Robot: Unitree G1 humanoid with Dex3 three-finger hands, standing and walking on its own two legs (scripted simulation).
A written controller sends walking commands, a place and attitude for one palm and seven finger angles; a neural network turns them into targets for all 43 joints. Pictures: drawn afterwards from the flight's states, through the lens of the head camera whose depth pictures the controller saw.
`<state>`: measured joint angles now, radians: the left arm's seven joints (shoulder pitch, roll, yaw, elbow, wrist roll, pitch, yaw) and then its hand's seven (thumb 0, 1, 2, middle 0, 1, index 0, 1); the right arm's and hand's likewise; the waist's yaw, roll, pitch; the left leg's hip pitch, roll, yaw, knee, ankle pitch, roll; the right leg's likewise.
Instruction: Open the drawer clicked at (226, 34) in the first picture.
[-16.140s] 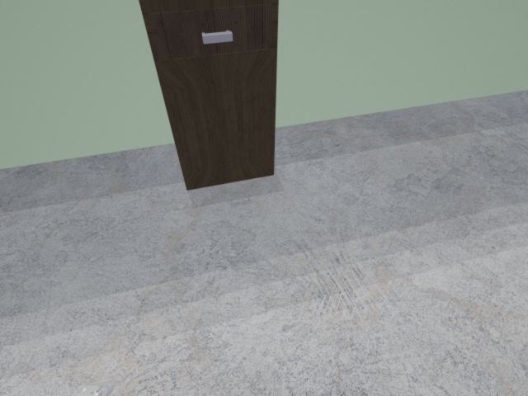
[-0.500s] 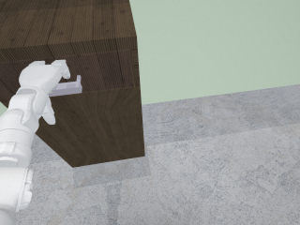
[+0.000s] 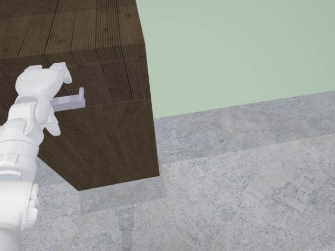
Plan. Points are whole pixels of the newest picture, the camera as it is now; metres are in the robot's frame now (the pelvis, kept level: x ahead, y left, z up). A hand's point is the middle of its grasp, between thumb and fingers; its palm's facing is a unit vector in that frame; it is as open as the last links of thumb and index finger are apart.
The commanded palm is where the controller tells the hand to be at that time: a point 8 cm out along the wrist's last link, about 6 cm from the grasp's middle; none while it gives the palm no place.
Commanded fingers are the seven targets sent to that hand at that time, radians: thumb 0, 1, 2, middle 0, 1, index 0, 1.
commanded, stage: lift the fingers back up to retry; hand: left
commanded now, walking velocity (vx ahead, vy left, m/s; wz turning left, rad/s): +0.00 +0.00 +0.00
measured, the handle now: (64, 97) +0.52 +0.29 +0.04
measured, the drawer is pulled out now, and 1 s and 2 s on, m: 0.00 0.00 0.00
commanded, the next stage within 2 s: re-aim the fingers above the handle in 0.30 s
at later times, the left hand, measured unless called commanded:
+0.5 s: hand (55, 97) +0.47 +0.27 +0.10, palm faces -0.01 -0.01 -1.00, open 13.8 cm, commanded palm +0.44 +0.28 +0.16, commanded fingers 0.00 -0.50 0.30 -0.30 -1.20 -0.30 -1.20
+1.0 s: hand (54, 98) +0.46 +0.27 +0.11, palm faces -0.03 +0.01 -1.00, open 13.8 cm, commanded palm +0.43 +0.29 +0.16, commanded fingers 0.00 -0.50 0.30 -0.30 -1.20 -0.30 -1.20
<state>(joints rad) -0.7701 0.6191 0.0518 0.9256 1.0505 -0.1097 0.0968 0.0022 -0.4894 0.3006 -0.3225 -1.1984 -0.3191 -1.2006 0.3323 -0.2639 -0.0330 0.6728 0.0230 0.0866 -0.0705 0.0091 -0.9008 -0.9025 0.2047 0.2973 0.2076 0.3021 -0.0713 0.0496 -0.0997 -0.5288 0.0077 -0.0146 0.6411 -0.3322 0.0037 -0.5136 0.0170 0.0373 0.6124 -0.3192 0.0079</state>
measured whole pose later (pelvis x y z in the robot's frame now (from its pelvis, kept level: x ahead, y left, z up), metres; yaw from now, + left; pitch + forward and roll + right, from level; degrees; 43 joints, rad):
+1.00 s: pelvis +0.00 +0.00 +0.00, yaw +0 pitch +12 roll +0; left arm -0.77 0.58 0.03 0.94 1.05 0.00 0.13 0.00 -0.49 0.30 -0.32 -1.20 -0.32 -1.20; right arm 0.30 -0.28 -0.03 0.67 0.03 0.10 -0.06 0.01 -0.90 -0.90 0.20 0.30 0.21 0.30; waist -0.07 0.06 -0.10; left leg -0.50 0.01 -0.01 0.62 -0.33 0.00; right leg -0.49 0.02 0.04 0.61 -0.32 0.00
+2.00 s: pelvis +0.00 +0.00 +0.00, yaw +1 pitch +11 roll +0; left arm -0.78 0.55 0.00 0.88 1.04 -0.06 0.10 0.00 -0.49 0.30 -0.32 -1.20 -0.32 -1.20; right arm 0.27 -0.27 -0.02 0.66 0.02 0.07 -0.07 0.01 -0.90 -0.90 0.20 0.30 0.21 0.30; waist -0.06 0.04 -0.09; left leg -0.51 0.00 -0.02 0.64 -0.33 0.01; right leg -0.49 0.01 0.03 0.62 -0.32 0.01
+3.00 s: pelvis -0.01 +0.00 -0.01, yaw +1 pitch +14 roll -1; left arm -0.74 0.59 0.04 0.89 1.07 -0.10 0.22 0.00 -0.49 0.30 -0.32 -1.20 -0.32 -1.20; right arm 0.29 -0.27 -0.05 0.69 0.01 0.06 -0.06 0.01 -0.90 -0.90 0.20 0.30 0.21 0.30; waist -0.06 0.04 -0.09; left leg -0.61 0.00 -0.04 0.72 -0.35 0.00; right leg -0.58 0.01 0.02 0.68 -0.34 0.01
